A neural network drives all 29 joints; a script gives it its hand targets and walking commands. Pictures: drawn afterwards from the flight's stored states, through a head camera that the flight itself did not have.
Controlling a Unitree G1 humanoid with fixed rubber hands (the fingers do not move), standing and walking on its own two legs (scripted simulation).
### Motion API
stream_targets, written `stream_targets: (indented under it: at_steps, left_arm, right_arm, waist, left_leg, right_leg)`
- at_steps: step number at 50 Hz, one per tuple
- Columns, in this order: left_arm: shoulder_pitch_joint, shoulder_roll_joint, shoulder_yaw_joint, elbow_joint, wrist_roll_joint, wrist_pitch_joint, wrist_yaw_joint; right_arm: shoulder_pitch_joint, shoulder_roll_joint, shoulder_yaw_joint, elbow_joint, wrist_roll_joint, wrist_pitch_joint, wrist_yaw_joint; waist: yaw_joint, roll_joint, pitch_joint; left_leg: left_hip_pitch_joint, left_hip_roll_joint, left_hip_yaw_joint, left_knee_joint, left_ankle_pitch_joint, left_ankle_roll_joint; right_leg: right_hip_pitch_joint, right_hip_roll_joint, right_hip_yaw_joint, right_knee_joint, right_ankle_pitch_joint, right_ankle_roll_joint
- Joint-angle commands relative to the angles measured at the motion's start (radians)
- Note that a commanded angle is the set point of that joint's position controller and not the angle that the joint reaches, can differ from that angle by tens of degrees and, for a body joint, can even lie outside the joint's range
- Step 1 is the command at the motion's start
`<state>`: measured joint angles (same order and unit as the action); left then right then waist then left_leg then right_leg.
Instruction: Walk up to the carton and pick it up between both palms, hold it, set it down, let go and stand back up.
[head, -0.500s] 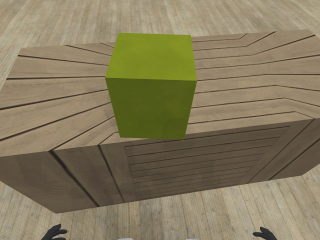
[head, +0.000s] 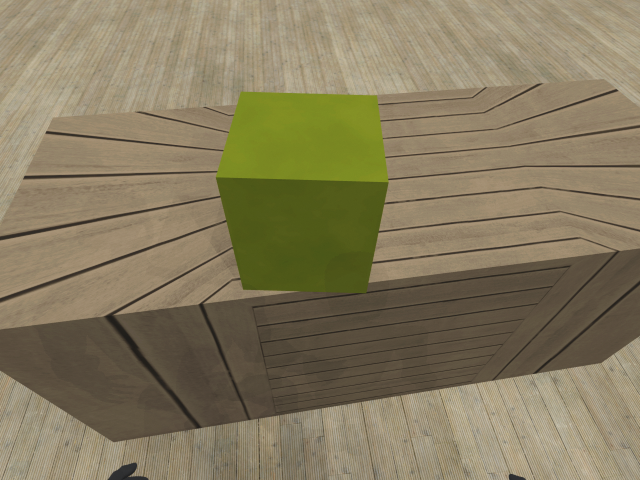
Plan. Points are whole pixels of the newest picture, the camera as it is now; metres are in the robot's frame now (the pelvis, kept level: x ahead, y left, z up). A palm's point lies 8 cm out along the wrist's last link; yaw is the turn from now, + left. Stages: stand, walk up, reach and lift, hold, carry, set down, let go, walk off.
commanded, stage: stand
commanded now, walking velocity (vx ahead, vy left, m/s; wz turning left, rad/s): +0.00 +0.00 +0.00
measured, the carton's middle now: (306, 197) +0.53 +0.03 +0.03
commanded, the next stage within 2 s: walk up in 1.74 s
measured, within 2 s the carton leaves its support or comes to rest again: neither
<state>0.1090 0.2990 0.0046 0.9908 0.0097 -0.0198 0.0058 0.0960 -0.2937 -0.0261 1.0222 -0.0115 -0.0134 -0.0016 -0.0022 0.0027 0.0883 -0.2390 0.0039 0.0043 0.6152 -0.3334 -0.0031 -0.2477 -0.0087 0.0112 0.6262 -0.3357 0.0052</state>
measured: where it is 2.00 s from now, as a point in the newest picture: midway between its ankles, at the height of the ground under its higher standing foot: outside the picture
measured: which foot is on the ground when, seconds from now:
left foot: down 0.00-1.00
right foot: down 0.00-1.00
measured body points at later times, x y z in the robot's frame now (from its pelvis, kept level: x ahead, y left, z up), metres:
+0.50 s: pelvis +0.00 +0.00 +0.02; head +0.00 +0.00 +0.47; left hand +0.09 +0.29 -0.11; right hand +0.09 -0.28 -0.12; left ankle +0.00 +0.12 -0.73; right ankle +0.00 -0.12 -0.73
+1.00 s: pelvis -0.01 +0.00 +0.02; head +0.00 +0.00 +0.47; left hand +0.08 +0.29 -0.11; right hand +0.07 -0.29 -0.12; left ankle +0.00 +0.12 -0.73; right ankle +0.00 -0.12 -0.73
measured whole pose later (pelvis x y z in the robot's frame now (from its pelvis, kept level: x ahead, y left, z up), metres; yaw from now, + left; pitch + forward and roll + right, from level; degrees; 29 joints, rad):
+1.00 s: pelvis -0.01 +0.00 +0.02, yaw +0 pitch -3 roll +0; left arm 0.11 0.31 0.01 1.11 0.01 -0.02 0.00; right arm 0.09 -0.31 -0.02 1.14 -0.01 -0.02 0.00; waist 0.00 0.00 0.07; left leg -0.11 0.01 0.01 0.35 -0.18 -0.01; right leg -0.12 -0.01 0.01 0.37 -0.19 0.01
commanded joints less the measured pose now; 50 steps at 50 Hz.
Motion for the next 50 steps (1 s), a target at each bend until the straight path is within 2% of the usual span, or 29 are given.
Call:
stream_targets:
  at_steps: [1, 7, 9, 22, 40, 45, 47, 50]
  left_arm:
    - [-0.049, 0.211, 0.046, -0.052, -0.002, -0.025, 0.009]
    - [-0.068, 0.206, 0.042, -0.017, -0.002, -0.023, 0.009]
    - [-0.059, 0.204, 0.041, -0.004, -0.004, -0.023, 0.009]
    - [-0.063, 0.213, 0.043, 0.030, -0.001, -0.022, 0.005]
    - [-0.050, 0.222, 0.043, 0.048, 0.001, -0.019, 0.005]
    - [-0.044, 0.226, 0.042, 0.048, 0.001, -0.019, 0.005]
    - [-0.042, 0.227, 0.044, 0.048, -0.001, -0.018, 0.005]
    - [-0.041, 0.227, 0.043, 0.048, -0.001, -0.019, 0.004]
  right_arm:
    - [-0.058, -0.211, -0.038, -0.043, 0.004, -0.024, -0.010]
    - [-0.064, -0.214, -0.034, -0.010, 0.003, -0.026, -0.012]
    - [-0.071, -0.217, -0.034, -0.005, 0.003, -0.025, -0.011]
    - [-0.067, -0.230, -0.032, 0.031, 0.002, -0.025, -0.009]
    - [-0.061, -0.233, -0.028, 0.050, 0.002, -0.024, -0.007]
    - [-0.057, -0.232, -0.027, 0.053, 0.003, -0.022, -0.005]
    - [-0.055, -0.231, -0.026, 0.053, 0.002, -0.023, -0.006]
    - [-0.050, -0.233, -0.026, 0.058, 0.004, -0.023, -0.007]
  waist:
    - [0.003, -0.006, -0.146]
    - [0.001, -0.014, -0.139]
    - [0.005, 0.002, -0.138]
    - [0.003, 0.001, -0.114]
    - [-0.003, -0.009, -0.093]
    - [-0.001, 0.005, -0.096]
    - [0.000, -0.014, -0.100]
    - [0.002, -0.010, -0.102]
  left_leg:
    - [0.061, 0.099, -0.100, -0.160, 0.268, 0.055]
    - [0.100, 0.108, -0.093, -0.217, 0.298, 0.045]
    - [0.110, 0.110, -0.092, -0.233, 0.307, 0.042]
    - [0.124, 0.116, -0.090, -0.304, 0.255, 0.034]
    - [0.127, 0.119, -0.094, -0.338, 0.223, 0.032]
    - [0.127, 0.119, -0.091, -0.336, 0.231, 0.030]
    - [0.127, 0.121, -0.090, -0.335, 0.235, 0.031]
    - [0.130, 0.120, -0.090, -0.335, 0.248, 0.033]
  right_leg:
    - [0.063, -0.089, 0.085, -0.167, 0.273, -0.054]
    - [0.098, -0.098, 0.083, -0.228, 0.294, -0.046]
    - [0.112, -0.101, 0.083, -0.245, 0.301, -0.042]
    - [0.131, -0.106, 0.082, -0.317, 0.255, -0.031]
    - [0.115, -0.110, 0.082, -0.342, 0.219, -0.030]
    - [0.118, -0.110, 0.082, -0.340, 0.225, -0.029]
    - [0.121, -0.110, 0.081, -0.340, 0.232, -0.029]
    - [0.125, -0.112, 0.083, -0.336, 0.240, -0.029]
